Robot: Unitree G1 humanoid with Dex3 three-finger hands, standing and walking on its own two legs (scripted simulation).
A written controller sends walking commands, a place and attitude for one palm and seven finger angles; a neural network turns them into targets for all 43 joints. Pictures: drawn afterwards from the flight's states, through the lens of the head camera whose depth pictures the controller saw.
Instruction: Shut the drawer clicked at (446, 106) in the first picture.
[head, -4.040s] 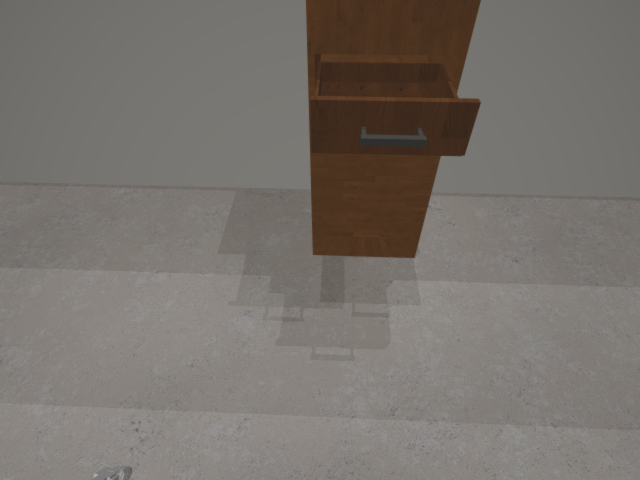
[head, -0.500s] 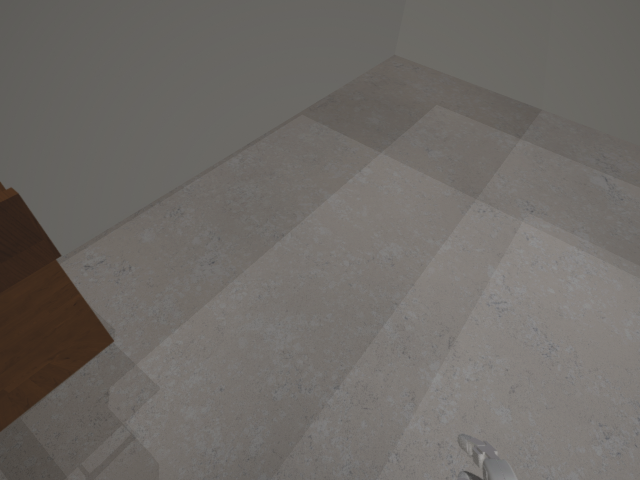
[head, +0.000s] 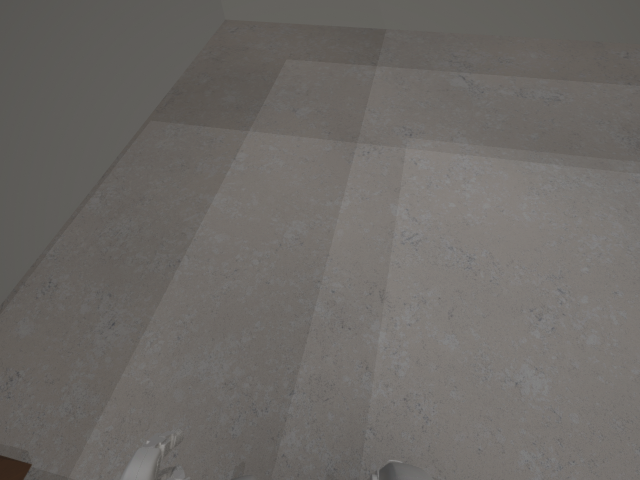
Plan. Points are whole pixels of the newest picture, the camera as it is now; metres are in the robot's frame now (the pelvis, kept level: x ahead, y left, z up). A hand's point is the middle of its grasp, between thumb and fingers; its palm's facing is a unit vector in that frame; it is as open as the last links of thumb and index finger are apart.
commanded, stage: turn to face it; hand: left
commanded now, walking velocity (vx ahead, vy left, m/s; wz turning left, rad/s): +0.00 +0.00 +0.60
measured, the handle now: out of the picture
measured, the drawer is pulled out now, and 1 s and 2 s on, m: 0.27 0.27 0.27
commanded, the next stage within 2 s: none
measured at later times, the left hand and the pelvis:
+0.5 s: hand out of the picture +0.03 +0.24 -0.17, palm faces +0.30 -0.93 -0.19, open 7.3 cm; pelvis +0.01 +0.03 +0.01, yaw +15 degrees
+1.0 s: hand out of the picture +0.00 +0.19 -0.12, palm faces +0.54 -0.79 -0.28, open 7.3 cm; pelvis +0.02 -0.03 +0.02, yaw +33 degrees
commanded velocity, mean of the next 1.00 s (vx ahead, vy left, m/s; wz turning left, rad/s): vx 0.00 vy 0.00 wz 0.60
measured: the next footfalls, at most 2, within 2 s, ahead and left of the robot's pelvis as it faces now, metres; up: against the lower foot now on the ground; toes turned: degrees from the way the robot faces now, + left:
left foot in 0.38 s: +0.04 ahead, +0.13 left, +0.00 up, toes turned +22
right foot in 0.92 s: +0.10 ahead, -0.11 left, +0.00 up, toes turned +27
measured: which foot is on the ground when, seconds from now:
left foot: up 0.00-0.36, down 0.38-0.92, up 0.94-1.00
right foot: down 0.00-0.38, up 0.40-0.90, down 0.92-1.00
